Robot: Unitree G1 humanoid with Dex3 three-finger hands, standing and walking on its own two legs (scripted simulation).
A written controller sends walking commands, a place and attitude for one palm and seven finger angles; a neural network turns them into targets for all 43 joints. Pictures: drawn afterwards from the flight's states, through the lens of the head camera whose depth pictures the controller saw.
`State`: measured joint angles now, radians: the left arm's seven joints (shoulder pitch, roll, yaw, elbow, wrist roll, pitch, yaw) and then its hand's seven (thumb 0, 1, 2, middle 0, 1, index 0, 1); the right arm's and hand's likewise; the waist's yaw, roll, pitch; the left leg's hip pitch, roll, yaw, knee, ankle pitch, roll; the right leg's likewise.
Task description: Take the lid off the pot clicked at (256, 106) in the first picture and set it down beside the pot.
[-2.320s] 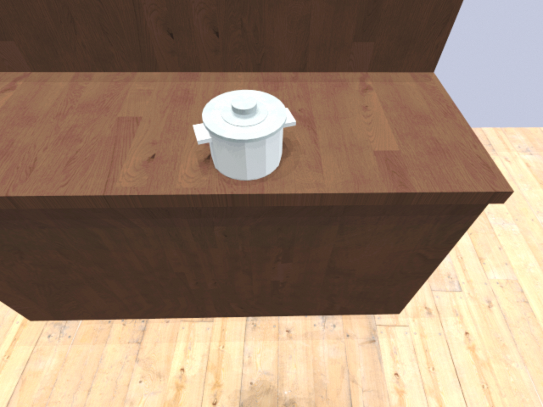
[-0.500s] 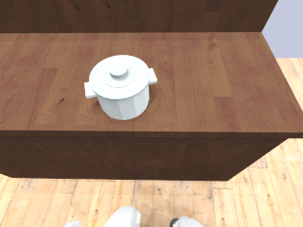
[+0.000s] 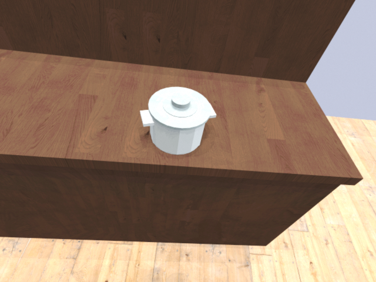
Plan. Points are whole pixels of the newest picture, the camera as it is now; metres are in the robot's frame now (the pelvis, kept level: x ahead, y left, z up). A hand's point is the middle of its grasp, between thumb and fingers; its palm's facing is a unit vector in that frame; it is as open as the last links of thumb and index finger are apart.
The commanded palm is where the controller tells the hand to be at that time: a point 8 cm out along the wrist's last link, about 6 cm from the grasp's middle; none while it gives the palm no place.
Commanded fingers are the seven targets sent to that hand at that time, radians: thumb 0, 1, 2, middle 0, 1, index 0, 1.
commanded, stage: come to a stop and stand still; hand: left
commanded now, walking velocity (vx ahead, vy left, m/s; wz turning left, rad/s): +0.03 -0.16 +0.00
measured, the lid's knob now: (180, 100) +0.53 +0.06 +0.10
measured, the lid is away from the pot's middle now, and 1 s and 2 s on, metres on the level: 0.00 0.00 0.00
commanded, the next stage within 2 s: look again from close up in 0.80 s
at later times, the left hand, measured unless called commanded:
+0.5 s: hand out of the picture +0.01 +0.12 -0.19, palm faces +0.01 -0.98 -0.18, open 7.3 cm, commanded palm none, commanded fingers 0.00 0.90 0.90 -0.20 -0.30 -0.20 -0.30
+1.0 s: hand out of the picture -0.02 +0.11 -0.19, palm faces +0.01 -0.99 -0.16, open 7.4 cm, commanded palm none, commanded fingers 0.00 0.90 0.90 -0.20 -0.30 -0.20 -0.30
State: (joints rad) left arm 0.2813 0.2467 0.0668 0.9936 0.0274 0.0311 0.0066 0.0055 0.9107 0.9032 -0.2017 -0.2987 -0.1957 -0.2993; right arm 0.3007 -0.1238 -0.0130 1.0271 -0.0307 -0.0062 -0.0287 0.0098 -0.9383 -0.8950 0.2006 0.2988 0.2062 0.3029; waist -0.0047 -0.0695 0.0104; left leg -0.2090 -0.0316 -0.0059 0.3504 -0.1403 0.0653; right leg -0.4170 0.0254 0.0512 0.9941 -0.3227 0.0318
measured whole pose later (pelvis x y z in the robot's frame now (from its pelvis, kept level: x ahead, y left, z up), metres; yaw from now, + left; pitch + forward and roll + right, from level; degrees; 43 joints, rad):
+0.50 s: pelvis -0.01 -0.05 -0.01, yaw -1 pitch -1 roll +0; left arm 0.29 0.15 0.01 1.09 0.00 -0.01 0.03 0.01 0.93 0.90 -0.20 -0.30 -0.20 -0.30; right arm 0.36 -0.12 -0.01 1.16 -0.02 0.00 -0.02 0.01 -0.91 -0.90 0.20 0.30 0.20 0.30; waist -0.04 -0.01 0.00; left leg -0.26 0.02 -0.01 0.46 -0.19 -0.01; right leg -0.11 0.03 -0.01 0.42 -0.29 -0.03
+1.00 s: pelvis +0.00 -0.04 -0.01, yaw -1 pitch -1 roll -2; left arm 0.35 0.12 -0.01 1.11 0.02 -0.04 0.05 0.00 0.91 0.90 -0.20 -0.30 -0.20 -0.30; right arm 0.23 -0.17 -0.02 1.08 -0.01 -0.01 -0.02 0.01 -0.93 -0.90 0.20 0.30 0.20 0.30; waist 0.00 0.01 0.04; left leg -0.29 0.03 -0.01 0.55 -0.25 0.00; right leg -0.12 0.05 0.00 0.45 -0.32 -0.02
